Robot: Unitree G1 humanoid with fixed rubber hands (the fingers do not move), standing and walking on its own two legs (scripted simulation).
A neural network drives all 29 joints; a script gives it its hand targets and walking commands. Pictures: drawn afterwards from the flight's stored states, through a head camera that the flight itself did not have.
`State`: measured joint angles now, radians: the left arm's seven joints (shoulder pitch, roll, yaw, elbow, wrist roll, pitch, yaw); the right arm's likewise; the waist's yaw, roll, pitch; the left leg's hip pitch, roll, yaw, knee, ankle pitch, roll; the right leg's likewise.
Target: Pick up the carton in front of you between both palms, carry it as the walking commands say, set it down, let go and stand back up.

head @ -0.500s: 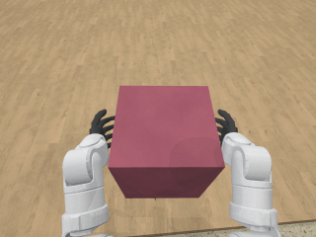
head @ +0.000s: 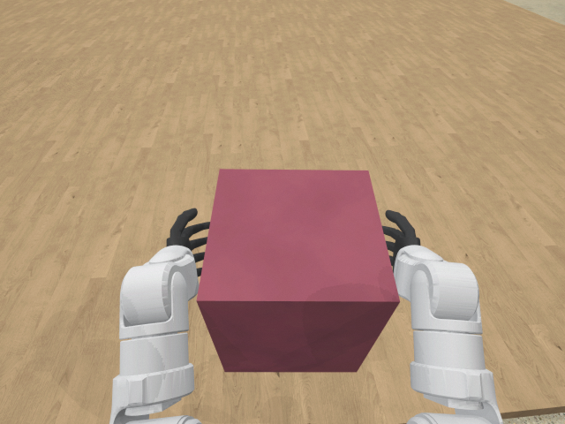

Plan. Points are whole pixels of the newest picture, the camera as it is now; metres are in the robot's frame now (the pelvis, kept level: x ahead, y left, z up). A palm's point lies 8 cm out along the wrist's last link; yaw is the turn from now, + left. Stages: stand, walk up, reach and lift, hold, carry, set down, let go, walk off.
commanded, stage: carry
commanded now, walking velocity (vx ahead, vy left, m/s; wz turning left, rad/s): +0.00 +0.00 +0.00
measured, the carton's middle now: (292, 277) +0.34 +0.00 +0.06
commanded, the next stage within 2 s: none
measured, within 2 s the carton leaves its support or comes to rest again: neither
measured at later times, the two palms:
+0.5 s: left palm (171, 274) +0.30 +0.16 +0.13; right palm (406, 274) +0.30 -0.14 +0.12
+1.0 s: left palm (183, 274) +0.30 +0.14 +0.13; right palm (418, 275) +0.30 -0.16 +0.12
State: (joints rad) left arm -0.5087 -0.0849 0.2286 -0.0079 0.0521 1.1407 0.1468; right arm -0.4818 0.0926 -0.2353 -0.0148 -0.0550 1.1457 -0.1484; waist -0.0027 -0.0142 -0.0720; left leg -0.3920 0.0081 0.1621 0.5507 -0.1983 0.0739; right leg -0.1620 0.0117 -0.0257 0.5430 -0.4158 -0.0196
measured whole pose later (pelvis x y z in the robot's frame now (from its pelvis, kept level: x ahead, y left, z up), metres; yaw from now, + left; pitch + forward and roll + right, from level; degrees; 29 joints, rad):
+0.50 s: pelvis -0.03 +0.01 +0.00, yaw +0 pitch +2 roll +0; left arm -0.54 -0.08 0.24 0.05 0.05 1.14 0.15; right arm -0.50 0.08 -0.24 0.02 -0.06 1.16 -0.15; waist 0.00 0.00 -0.09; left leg -0.41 0.00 0.16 0.49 -0.12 0.09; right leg -0.21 0.01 -0.03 0.55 -0.38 -0.01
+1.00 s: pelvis -0.03 -0.01 +0.00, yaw +0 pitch +1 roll +0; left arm -0.54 -0.08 0.24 0.04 0.06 1.15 0.15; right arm -0.51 0.08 -0.24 0.03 -0.06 1.16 -0.15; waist -0.01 0.00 -0.08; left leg -0.41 0.02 0.15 0.52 -0.13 0.07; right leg -0.21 0.02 -0.04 0.57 -0.39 -0.03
